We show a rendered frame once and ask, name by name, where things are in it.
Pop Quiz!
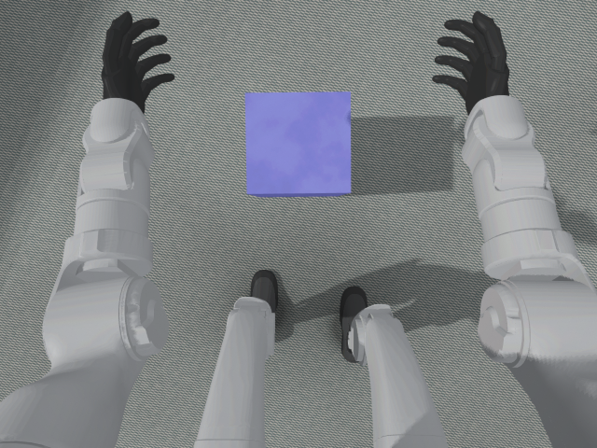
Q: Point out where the right robot forearm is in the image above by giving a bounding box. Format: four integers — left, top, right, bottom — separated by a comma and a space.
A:
462, 95, 597, 295

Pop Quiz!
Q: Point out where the left robot shin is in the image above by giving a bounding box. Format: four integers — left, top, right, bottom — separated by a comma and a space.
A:
226, 297, 271, 328

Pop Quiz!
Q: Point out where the left robot upper arm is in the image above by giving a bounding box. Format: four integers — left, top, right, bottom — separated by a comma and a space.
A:
0, 275, 169, 448

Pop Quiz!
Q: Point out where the left robot hand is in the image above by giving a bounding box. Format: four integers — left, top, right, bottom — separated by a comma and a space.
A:
101, 11, 174, 114

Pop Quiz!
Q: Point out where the carton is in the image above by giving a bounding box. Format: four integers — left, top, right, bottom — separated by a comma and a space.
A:
245, 91, 351, 197

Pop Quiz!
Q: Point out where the right robot upper arm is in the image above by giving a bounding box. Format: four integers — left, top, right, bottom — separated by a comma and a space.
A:
478, 280, 597, 448

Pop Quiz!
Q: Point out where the robot right thigh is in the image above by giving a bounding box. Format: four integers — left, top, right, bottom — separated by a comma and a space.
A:
354, 314, 449, 448

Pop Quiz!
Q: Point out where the left robot forearm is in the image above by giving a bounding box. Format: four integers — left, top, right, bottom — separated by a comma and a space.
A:
42, 98, 155, 362

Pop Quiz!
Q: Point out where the right robot hand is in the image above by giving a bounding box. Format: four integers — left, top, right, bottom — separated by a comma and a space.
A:
432, 11, 509, 116

